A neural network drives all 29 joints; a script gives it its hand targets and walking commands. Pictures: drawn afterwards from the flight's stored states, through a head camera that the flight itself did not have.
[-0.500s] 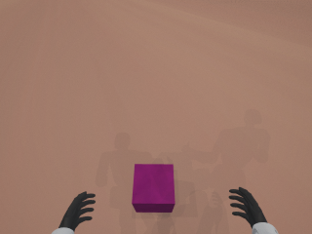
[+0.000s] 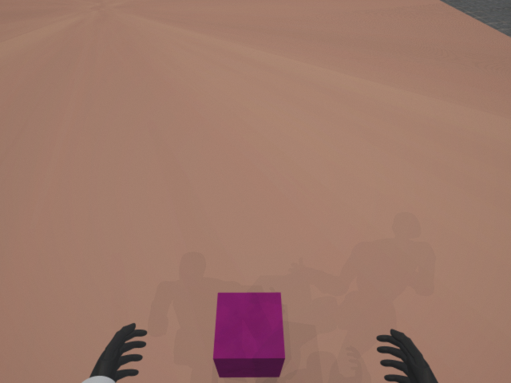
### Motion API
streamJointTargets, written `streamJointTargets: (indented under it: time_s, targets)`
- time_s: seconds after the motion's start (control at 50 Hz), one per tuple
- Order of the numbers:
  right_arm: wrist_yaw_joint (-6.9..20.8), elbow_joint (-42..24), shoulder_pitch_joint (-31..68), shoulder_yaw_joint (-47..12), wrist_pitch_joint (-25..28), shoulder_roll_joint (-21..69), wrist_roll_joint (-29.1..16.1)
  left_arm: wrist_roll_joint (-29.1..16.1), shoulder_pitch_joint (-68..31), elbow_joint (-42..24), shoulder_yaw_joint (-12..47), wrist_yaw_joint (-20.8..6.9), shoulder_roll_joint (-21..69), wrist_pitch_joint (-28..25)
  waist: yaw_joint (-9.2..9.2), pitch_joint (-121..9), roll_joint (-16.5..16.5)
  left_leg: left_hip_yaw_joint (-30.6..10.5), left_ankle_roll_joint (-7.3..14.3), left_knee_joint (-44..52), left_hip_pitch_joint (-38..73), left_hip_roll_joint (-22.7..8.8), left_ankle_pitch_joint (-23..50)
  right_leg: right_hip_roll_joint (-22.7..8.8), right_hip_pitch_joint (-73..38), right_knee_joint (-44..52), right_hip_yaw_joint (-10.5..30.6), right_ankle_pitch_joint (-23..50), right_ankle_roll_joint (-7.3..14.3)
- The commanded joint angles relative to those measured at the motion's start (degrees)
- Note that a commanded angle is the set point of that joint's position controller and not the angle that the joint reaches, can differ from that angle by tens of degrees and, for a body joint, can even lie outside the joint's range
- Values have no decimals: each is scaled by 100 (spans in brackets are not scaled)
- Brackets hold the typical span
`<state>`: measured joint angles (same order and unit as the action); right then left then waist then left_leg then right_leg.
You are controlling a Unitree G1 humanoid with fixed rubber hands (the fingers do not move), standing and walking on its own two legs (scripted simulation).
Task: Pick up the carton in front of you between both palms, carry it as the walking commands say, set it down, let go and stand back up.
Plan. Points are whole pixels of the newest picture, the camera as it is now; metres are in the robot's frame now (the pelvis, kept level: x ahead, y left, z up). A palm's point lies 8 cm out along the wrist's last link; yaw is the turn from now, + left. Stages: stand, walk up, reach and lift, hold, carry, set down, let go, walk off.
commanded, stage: stand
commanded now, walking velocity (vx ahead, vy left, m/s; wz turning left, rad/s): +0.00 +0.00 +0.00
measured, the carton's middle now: (249, 336) +0.40 +0.03 -0.65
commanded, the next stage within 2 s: none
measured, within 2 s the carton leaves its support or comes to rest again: neither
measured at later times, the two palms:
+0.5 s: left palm out of the picture +0.13 +0.29 -0.10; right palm out of the picture +0.13 -0.29 -0.08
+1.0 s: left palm out of the picture +0.10 +0.31 -0.10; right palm out of the picture +0.10 -0.30 -0.09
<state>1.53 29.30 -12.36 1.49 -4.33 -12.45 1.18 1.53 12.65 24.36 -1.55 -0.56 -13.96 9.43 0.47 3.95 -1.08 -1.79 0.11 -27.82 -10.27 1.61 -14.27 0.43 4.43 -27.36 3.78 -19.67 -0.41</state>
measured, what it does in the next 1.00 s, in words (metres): stands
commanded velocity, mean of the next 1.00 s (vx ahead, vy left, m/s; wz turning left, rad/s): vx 0.00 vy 0.00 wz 0.00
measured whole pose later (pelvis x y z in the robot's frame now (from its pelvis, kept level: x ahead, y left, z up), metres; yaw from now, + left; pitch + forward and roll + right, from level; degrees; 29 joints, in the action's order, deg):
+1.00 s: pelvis +0.00 +0.01 +0.01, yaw -1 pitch -2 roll +0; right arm -1.0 54.2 -7.9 1.1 0.5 -20.5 1.5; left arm 1.6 10.6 51.2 -1.0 1.3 -21.2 0.1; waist -0.1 1.3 -1.3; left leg -1.2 0.8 -24.8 -10.4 1.1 -12.4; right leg 0.6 3.8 -22.1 4.4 -16.2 -0.9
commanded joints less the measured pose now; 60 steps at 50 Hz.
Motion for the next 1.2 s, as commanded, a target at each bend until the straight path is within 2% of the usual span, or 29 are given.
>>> streamJointTargets:
  time_s: [0.0,0.04,0.18,0.42,1.18]
  targets:
    - [-230,150,238,358,248,-1188,170,86,-117,128,-324,207,-1016,-471,-14,-324,-275,-156,-70,131,7,-386,670,-208,974,477,102,545,-107]
    - [-242,343,322,332,340,-1155,178,92,-167,300,-316,184,-940,-623,-29,-313,-37,-234,-31,214,-89,-415,318,-223,1017,447,145,429,-52]
    - [-241,862,450,302,480,-1323,119,56,-144,885,-289,176,-1164,-835,-47,-739,215,-342,29,112,178,-554,1525,-301,653,299,192,1484,-50]
    - [-294,1400,521,292,513,-1593,92,57,-114,1552,-212,231,-1385,-934,-61,-667,155,-433,93,196,363,-626,1827,-382,517,418,262,1790,-3]
    - [-255,2451,715,126,555,-1850,7,-5,-390,2680,-116,176,-1660,-1021,-70,-346,114,-608,149,790,379,-732,995,-538,420,1024,435,1171,121]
